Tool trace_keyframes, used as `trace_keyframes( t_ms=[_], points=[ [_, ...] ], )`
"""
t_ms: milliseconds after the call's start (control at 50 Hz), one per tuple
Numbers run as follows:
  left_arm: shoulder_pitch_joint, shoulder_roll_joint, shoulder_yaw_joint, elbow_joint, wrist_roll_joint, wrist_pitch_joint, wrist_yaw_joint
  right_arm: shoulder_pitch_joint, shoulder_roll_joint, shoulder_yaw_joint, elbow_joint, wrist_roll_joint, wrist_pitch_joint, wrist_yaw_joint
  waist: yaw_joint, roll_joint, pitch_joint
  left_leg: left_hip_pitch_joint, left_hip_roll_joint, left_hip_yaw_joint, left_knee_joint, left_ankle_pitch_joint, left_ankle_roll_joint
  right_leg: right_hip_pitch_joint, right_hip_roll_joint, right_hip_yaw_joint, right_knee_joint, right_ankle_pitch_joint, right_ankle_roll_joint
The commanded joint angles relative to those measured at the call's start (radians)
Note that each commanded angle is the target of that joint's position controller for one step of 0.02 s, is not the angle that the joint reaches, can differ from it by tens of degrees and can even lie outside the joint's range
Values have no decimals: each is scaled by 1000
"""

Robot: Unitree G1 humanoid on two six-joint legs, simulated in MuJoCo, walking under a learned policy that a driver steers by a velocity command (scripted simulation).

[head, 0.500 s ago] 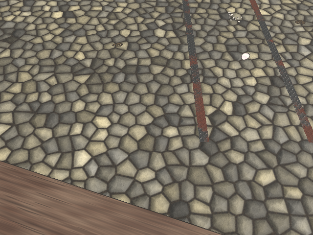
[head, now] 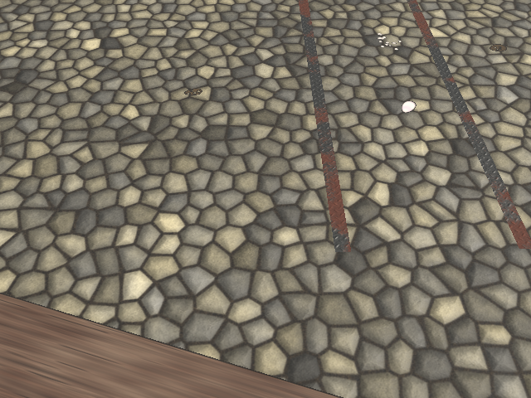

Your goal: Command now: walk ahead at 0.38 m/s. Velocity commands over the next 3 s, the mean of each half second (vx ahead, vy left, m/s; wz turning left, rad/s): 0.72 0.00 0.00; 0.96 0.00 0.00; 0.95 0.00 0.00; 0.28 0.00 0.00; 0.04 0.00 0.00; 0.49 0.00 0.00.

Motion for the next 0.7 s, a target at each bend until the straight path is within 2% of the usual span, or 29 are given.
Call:
trace_keyframes(
  t_ms=[20, 40, 80, 120, 140, 160, 180, 200, 220, 240, 260, 280, 320, 360, 400, 440, 500, 540, 560, 580, 600, 620, 640, 660, 680, 700],
  points=[
    [-255, -23, -16, -160, 19, -15, 14, 111, -56, 3, 17, -18, -20, -40, -68, 112, 207, 194, 382, -405, -420, 12, 256, -452, -48, 118, 120, -14, -42],
    [-226, -18, -18, -161, 19, -17, 7, 88, -63, 5, 15, -15, -25, -41, -54, 93, 185, 216, 335, -322, -423, 99, 230, -418, -36, 91, 130, -8, -56],
    [-214, -10, -26, -162, 22, -22, -18, 93, -88, 7, 16, -10, -18, -37, -53, 74, 188, 159, 261, -187, -431, 125, 189, -292, -20, 3, 79, -3, -62],
    [-219, -19, -37, -178, 17, -25, -40, 134, -95, 18, 28, -13, -3, -27, -40, 116, 195, 51, 244, -119, -439, 156, 171, -136, -9, -42, 40, 35, -69],
    [-163, 97, 0, -180, -29, 1, -45, 59, -185, -19, 26, 51, 10, -33, 2, 189, 235, 15, 160, -48, -304, 511, 115, -101, 31, -166, 29, -13, -80],
    [-55, 86, 3, -156, -20, 9, -40, 83, -171, -13, 28, 63, 13, -32, 38, 163, 139, -59, 158, 0, -143, 807, 100, 111, 74, -194, -3, -2, -90],
    [144, 91, 17, -100, -16, 11, -31, 96, -146, -3, 35, 62, 12, -36, 122, 116, 31, -166, 139, 29, 71, 951, 77, 377, 87, -166, -27, 30, -103],
    [363, 175, 47, -50, -7, 10, -14, 47, -137, 2, 11, 57, 9, -39, 235, 4, -67, -384, 94, 50, 386, 791, 45, 620, -54, 42, -102, -135, -134],
    [509, 296, 66, -24, -4, 2, -5, 28, -13, 24, -59, 61, -1, -32, 241, -323, -215, -619, -56, -6, 790, -7, 21, 744, -353, 580, -366, -633, -202],
    [420, 274, 58, -25, -20, 2, -1, -132, -79, 4, -115, 66, -14, -35, 237, -210, -147, -737, -81, -217, 902, 33, 61, 616, -369, 798, -506, -670, -198],
    [298, 233, 46, -46, -12, 1, 5, -180, -91, -2, -154, 77, -19, -34, 163, -156, -13, -829, -10, -194, 928, 126, 86, 532, -374, 663, -459, -556, -187],
    [244, 154, 28, -55, -11, -6, 3, -146, -89, -2, -140, 75, -22, -30, 117, -83, 11, -782, 43, -157, 880, 211, 92, 431, -338, 543, -458, -417, -174],
    [169, 64, -4, -66, -15, -18, 6, -55, -39, 2, -118, 39, 1, -18, 16, -90, 25, -654, 86, -148, 777, 240, 61, 253, -263, 388, -492, -316, -142],
    [192, 57, -15, -60, -17, -33, 15, -100, -21, 8, -158, 32, 33, -2, -7, -104, 80, -670, 106, -132, 715, 267, 23, 165, -246, 326, -546, -294, -158],
    [229, 84, -14, -59, -22, -45, 20, -183, -39, 10, -202, 29, 49, 1, -8, -85, 134, -750, 116, -110, 629, 360, -10, 148, -238, 277, -590, -221, -181],
    [255, 93, -15, -71, -29, -56, 16, -283, -66, 11, -249, 33, 53, 5, 6, -61, 160, -771, 113, -87, 473, 452, -32, 141, -222, 217, -628, -125, -192],
    [282, 112, -17, -80, -46, -74, 12, -413, -77, 16, -298, 47, 43, 24, 32, -37, 176, -619, 77, -25, 198, 632, -18, 124, -189, 112, -713, 38, -169],
    [308, 132, -15, -73, -51, -81, 9, -443, -79, 20, -305, 52, 44, 30, 41, -39, 165, -505, 49, -1, 113, 688, 0, 176, -186, 51, -756, 154, -164],
    [328, 140, -13, -64, -39, -81, 12, -413, -99, 10, -290, 43, 45, 27, 30, -53, 148, -529, 62, -30, 184, 725, 22, 291, -224, 37, -718, 277, -161],
    [311, 146, -12, -77, -34, -82, 16, -380, -126, 0, -280, 44, 40, 22, 10, -44, 116, -504, 44, -9, 178, 731, 42, 344, -208, -11, -671, 383, -154],
    [299, 157, -11, -84, -32, -80, 16, -361, -138, -6, -271, 40, 37, 15, -4, -52, 91, -452, 11, 14, 176, 634, 62, 388, -211, -34, -593, 606, -142],
    [296, 182, -5, -90, -22, -73, 21, -319, -151, -15, -258, 34, 39, 7, -30, -73, 52, -401, -27, 37, 204, 500, 80, 434, -227, -50, -473, 866, -134],
    [281, 179, -5, -76, -11, -62, 39, -254, -155, -18, -245, 34, 28, -2, -82, -125, 26, -413, 6, -52, 127, 575, 117, 549, -240, -56, -319, 953, -95],
    [246, 203, 4, -84, 5, -44, 48, -132, -187, -34, -206, 33, 28, -15, -136, -159, -44, -304, -41, -21, 122, 469, 130, 560, -240, -49, -125, 1060, -89],
    [252, 222, 13, -100, 13, -26, 39, 121, -247, -58, -113, 22, 33, -23, -218, -63, -140, 27, -144, 103, 145, 156, 141, 337, -195, -67, 229, 1048, -124],
    [378, 82, -17, -123, -5, -33, 21, 199, -346, -84, -94, 4, 20, -30, -165, 254, -225, 370, 127, -285, 92, -54, 257, -88, -86, -53, 731, 431, -98]
  ],
)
